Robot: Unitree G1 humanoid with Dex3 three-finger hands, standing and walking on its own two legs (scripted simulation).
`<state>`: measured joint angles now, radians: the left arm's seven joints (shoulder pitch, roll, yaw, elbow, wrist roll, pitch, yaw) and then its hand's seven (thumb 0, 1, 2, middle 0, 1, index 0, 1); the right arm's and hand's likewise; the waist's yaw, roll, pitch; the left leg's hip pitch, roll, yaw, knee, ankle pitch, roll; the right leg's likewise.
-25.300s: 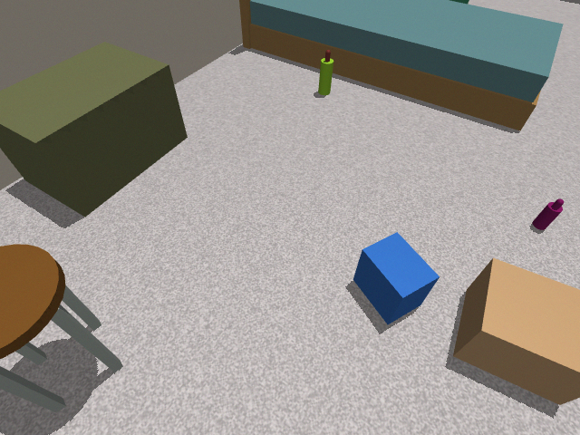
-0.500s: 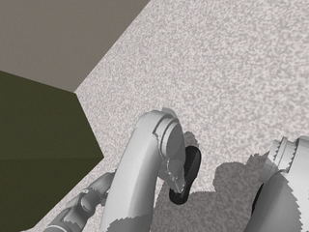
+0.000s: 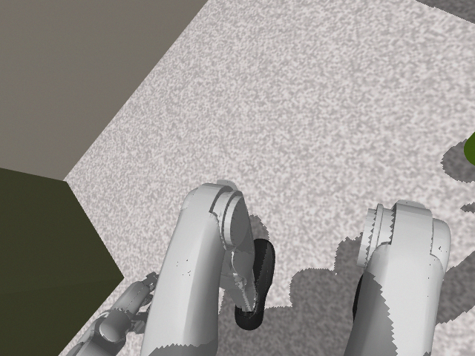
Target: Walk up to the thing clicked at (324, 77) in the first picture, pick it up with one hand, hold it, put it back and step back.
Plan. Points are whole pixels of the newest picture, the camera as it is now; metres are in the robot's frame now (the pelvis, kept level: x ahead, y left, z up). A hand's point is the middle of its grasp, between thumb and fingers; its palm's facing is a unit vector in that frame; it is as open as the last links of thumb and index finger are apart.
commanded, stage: rise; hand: right
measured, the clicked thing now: out of the picture +0.45 -0.36 -0.17
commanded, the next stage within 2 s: home in 0.08 s
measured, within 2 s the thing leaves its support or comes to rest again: neither
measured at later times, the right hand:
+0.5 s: hand out of the picture +0.33 -0.45 +0.04, palm faces +0.43 +0.73 -0.54, open 17.5 cm
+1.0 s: hand out of the picture +0.25 -0.30 +0.23, palm faces +0.37 +0.84 -0.41, open 17.3 cm
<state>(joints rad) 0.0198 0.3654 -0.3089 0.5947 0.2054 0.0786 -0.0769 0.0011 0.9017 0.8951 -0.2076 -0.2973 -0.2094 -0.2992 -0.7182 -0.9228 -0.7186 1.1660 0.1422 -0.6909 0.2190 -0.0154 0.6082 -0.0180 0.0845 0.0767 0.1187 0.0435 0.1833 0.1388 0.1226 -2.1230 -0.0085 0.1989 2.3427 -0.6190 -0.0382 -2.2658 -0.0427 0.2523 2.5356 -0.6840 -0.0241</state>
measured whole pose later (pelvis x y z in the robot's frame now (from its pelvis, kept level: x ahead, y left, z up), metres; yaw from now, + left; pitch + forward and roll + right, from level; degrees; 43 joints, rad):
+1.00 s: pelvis +0.06 +0.01 +0.33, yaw -12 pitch +21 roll +3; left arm 0.17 0.24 -0.01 0.54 -0.05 0.00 0.11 0.01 0.90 0.91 -0.20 -0.30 -0.21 -0.30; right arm 0.07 -0.34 -0.18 0.42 0.00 0.13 -0.15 -0.01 0.51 -0.07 0.06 0.06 0.06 0.05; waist 0.04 -0.01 -0.17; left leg -1.14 0.02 0.07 1.32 -0.55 0.00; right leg -1.18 -0.05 0.04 1.38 -0.57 0.01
